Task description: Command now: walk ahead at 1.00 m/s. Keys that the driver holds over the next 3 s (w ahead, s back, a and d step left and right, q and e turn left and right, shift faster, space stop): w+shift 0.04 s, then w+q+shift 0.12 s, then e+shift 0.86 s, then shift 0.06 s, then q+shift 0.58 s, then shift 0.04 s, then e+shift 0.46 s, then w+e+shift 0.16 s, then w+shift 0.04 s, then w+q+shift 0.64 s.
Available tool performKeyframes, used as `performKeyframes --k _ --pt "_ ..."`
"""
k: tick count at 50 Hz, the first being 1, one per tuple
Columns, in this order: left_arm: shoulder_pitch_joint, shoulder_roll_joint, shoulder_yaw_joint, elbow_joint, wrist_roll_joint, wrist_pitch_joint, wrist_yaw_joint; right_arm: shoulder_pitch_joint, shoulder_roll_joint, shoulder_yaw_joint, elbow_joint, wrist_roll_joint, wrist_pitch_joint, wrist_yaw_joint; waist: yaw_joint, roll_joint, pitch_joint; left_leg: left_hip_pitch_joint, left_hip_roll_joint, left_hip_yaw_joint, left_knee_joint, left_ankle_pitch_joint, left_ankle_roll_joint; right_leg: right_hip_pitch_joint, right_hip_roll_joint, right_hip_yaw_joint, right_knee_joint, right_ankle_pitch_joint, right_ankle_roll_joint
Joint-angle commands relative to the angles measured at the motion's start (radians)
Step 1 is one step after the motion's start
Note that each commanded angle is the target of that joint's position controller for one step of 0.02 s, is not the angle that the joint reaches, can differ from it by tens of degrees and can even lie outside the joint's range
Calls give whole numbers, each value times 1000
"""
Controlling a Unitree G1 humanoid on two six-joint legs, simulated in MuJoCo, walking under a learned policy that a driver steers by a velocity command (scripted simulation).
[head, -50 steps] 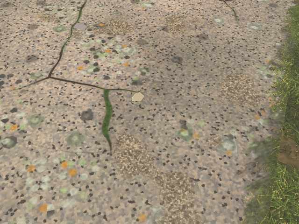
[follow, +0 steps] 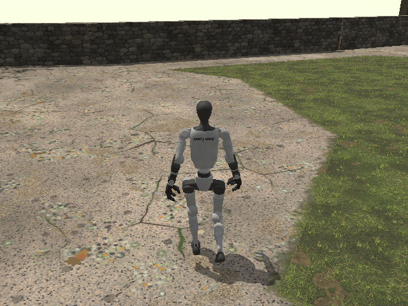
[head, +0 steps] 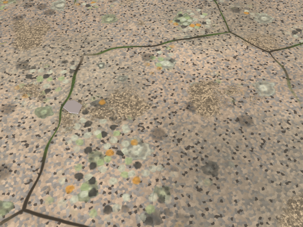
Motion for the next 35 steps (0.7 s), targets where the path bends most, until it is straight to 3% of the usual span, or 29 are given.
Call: performKeyframes --k 1,3,4,6,8,9,10,12,14,15,16,17,18,19,20,21,22,23,25,28,32,35 --pt "-39 54 2 -112 26 -3 -17 172 -40 -15 41 5 -20 -5 -13 -14 -84 346 281 -460 -358 -152 115 -402 -99 64 58 72 -11" --pt "-63 20 -9 -135 48 23 -38 202 -27 -6 72 27 -34 -9 20 38 -24 246 240 -404 -417 -143 115 -402 -136 41 -22 59 19" --pt "-120 18 -13 -161 58 28 -44 222 -36 -6 82 41 -39 -10 21 45 17 222 226 -384 -448 -131 125 -449 -158 19 -71 66 39" --pt "-263 35 -21 -228 65 28 -53 267 -62 -9 83 46 -45 -10 -2 27 80 184 198 -342 -506 -26 149 -511 -166 -35 -222 160 79" --pt "-373 36 -34 -276 56 18 -62 273 -73 -13 74 48 -47 -9 -16 19 111 129 147 -276 -519 136 138 -428 -140 -70 -463 305 104" --pt "-385 20 -44 -276 46 11 -67 267 -97 -18 73 52 -50 -10 -15 20 116 125 123 -209 -514 305 113 -347 -104 -111 -596 390 96" --pt "-412 8 -51 -277 39 4 -69 309 -114 -20 85 60 -55 -10 -43 19 106 154 132 -182 -525 465 97 -278 -67 -159 -671 482 82" --pt "-429 21 -50 -276 31 -4 -57 371 -116 -15 115 65 -62 -7 -69 42 76 317 145 -134 -493 662 45 -245 -26 -184 -772 581 43" --pt "-355 60 -38 -250 46 -8 -45 373 -131 -13 123 54 -54 -20 -36 109 -3 457 162 -97 -360 889 1 -175 43 -199 -795 511 1" --pt "-225 87 -27 -206 47 -13 -38 352 -141 -15 122 40 -42 -33 26 137 -72 477 165 -74 -210 958 -21 -61 78 -183 -786 472 -14" --pt "-42 110 -14 -144 45 -19 -32 305 -158 -21 112 33 -30 -46 118 146 -150 452 161 -38 5 955 -43 103 83 -154 -810 512 -28" --pt "88 142 -1 -94 56 -23 -26 274 -158 -22 97 40 -23 -55 176 125 -191 391 124 -6 255 770 -64 215 23 -103 -868 626 -40" --pt "133 232 20 -81 67 -21 -23 341 -64 -11 63 31 -17 -58 104 -90 -285 153 12 11 650 -88 -77 452 -208 94 -666 1247 -92" --pt "113 277 42 -106 50 -14 -35 508 -8 11 53 102 -9 -59 38 -256 -565 -169 -61 -136 1063 -479 -118 815 -467 527 -648 1593 -326" --pt "31 251 59 -155 16 8 -29 442 -97 1 39 64 -4 -64 53 -32 -625 -183 6 -190 1061 -327 -106 725 -401 512 -741 1392 -318" --pt "-56 201 49 -172 0 22 -19 305 -109 -1 -3 45 -3 -60 41 -1 -452 -207 45 -182 978 -254 -106 542 -327 407 -800 1181 -283" --pt "-103 148 36 -164 -3 35 -10 220 -90 5 -31 26 -2 -54 7 53 -299 -233 69 -182 890 -245 -115 367 -260 345 -870 1015 -251" --pt "-70 136 35 -153 -13 39 -1 159 -94 2 -59 1 13 -52 4 62 -197 -206 82 -181 819 -241 -127 226 -215 314 -900 1067 -221" --pt "-51 143 38 -142 -6 50 2 179 -60 11 -83 -2 59 -52 -44 42 -168 -134 92 -188 718 -254 -148 72 -185 288 -933 1038 -211" --pt "-68 191 58 -174 13 56 -3 130 -51 17 -130 0 84 -54 -63 20 -196 -96 89 -173 597 -210 -162 -43 -134 273 -927 1027 -182" --pt "-45 214 76 -208 2 90 4 7 -87 11 -191 5 108 -61 -33 -35 -202 -124 77 -188 510 -78 -169 -71 -79 334 -928 737 -86" --pt "-17 225 87 -226 1 116 11 -80 -98 12 -227 9 120 -62 5 -74 -161 -194 64 -232 443 -76 -170 -9 -64 442 -948 402 -58"
Next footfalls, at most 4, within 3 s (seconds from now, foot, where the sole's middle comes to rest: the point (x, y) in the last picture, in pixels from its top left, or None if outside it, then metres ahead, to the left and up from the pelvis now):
0.34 right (178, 197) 0.58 -0.08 -0.76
0.92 left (143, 177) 0.68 0.08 -0.76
1.36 right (173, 213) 0.51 -0.05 -0.76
1.78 left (125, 189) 0.61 0.16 -0.76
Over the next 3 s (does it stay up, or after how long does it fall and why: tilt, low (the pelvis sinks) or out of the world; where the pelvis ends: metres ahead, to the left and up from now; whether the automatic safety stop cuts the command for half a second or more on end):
stays up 0.87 -0.19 0.00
